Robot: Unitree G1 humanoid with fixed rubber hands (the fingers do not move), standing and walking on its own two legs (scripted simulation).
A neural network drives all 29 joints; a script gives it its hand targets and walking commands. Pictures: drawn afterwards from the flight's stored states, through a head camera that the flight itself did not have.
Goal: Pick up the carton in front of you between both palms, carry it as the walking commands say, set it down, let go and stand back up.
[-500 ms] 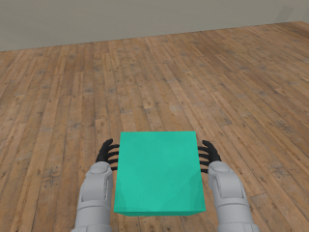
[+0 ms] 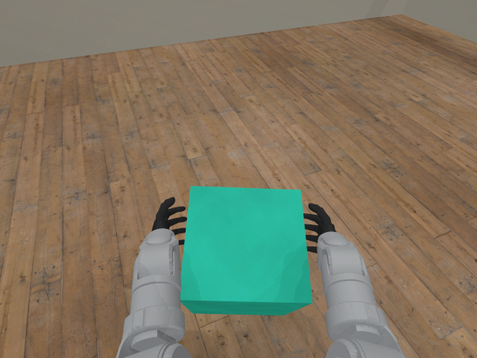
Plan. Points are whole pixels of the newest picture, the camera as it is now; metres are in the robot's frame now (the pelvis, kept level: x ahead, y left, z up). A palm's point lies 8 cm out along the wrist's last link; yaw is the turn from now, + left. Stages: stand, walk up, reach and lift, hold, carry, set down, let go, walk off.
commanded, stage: set down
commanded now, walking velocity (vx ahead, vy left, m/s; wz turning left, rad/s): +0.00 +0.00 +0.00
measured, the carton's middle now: (241, 257) +0.34 +0.01 -0.07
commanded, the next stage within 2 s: none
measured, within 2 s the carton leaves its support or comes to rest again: neither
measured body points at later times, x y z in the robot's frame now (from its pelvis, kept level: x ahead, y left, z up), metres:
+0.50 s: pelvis -0.03 -0.01 -0.11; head +0.18 +0.00 +0.29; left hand +0.36 +0.15 -0.18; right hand +0.39 -0.14 -0.19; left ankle +0.06 +0.12 -0.73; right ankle +0.01 -0.13 -0.73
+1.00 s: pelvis -0.05 -0.02 -0.23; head +0.21 -0.02 +0.13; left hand +0.38 +0.16 -0.32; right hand +0.44 -0.13 -0.34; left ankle +0.06 +0.12 -0.73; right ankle +0.01 -0.13 -0.73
